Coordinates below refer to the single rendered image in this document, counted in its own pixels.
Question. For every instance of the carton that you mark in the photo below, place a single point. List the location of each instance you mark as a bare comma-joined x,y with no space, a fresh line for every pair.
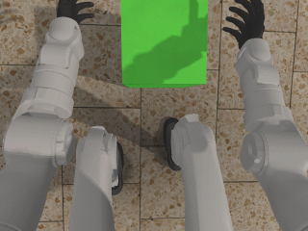
163,43

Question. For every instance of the robot right upper arm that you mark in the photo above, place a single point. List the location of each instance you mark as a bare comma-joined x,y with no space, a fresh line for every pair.
279,162

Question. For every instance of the right robot shin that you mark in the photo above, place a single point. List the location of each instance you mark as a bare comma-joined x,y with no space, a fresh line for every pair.
194,118

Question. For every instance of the robot left hand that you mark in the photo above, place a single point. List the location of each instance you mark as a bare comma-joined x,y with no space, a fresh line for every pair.
70,9

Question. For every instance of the robot right hand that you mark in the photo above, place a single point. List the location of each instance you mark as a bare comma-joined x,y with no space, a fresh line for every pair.
253,26

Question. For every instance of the robot left foot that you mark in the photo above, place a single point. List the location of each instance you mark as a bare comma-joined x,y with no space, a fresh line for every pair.
117,189

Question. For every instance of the robot left forearm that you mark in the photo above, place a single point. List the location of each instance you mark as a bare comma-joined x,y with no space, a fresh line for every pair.
55,75

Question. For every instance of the robot right forearm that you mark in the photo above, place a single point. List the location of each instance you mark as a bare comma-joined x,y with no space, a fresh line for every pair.
262,95

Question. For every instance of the robot left upper arm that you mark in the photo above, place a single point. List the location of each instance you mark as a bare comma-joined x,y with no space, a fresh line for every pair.
34,148

